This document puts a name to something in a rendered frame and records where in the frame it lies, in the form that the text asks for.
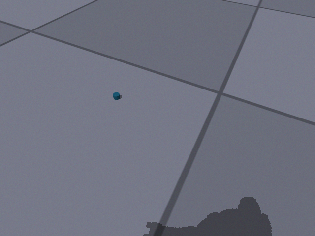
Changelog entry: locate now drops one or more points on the tin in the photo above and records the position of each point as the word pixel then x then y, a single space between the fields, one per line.
pixel 116 96

